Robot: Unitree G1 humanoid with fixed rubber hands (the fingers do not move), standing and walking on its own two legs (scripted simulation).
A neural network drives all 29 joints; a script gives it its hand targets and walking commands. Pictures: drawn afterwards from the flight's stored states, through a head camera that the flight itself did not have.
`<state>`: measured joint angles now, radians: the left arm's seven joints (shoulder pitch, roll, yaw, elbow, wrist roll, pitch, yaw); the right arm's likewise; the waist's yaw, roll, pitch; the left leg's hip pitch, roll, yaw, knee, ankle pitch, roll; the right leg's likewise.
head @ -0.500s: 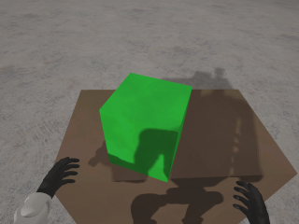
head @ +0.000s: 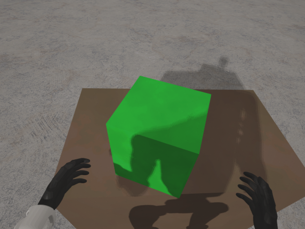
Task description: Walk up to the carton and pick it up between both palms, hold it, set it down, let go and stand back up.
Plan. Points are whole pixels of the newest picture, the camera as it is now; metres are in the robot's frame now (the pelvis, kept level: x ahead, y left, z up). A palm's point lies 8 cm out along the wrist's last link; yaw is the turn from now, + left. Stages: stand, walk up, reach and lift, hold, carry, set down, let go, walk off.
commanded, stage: reach and lift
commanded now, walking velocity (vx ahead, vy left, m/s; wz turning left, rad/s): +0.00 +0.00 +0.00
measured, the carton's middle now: (159, 137) +0.37 +0.00 +0.03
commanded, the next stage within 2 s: none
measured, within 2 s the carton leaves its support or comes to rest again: neither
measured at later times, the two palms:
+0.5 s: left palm (57, 163) +0.24 +0.23 +0.11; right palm (254, 183) +0.21 -0.18 +0.11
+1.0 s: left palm (62, 126) +0.30 +0.23 +0.15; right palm (248, 145) +0.28 -0.18 +0.14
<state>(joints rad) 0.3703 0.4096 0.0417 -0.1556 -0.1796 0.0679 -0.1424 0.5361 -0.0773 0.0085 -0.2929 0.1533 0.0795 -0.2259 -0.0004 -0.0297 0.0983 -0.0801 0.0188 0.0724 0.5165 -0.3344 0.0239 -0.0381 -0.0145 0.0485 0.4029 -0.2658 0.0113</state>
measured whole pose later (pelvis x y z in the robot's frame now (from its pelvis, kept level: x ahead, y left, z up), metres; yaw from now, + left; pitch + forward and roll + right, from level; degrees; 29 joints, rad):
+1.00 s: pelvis -0.02 +0.00 +0.00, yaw +0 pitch -8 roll -2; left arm -0.35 0.42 0.09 0.04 -0.23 0.58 -0.14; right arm -0.22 -0.11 -0.04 -0.12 0.21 0.56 -0.32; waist 0.00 -0.02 0.09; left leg -0.08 0.02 0.07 0.50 -0.29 0.03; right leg -0.04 -0.01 0.05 0.40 -0.23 0.02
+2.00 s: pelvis -0.03 -0.01 +0.00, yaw +0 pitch -5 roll -2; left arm -0.89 0.46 -0.10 0.92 -0.23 0.29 -0.10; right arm -0.70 -0.14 -0.10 0.68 0.22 0.28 -0.27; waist -0.07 -0.04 0.06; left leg -0.15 0.02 0.07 0.50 -0.27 0.03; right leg -0.11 -0.01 0.05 0.39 -0.20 0.04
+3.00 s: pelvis -0.03 -0.01 +0.00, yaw +0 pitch +6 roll -2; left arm -0.84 0.20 0.06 1.07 -0.11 0.01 -0.08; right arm -0.61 0.04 -0.10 0.92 0.12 -0.17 -0.33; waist -0.07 -0.03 -0.06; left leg -0.36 0.03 0.07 0.50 -0.25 0.03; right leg -0.32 -0.01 0.04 0.39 -0.18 0.04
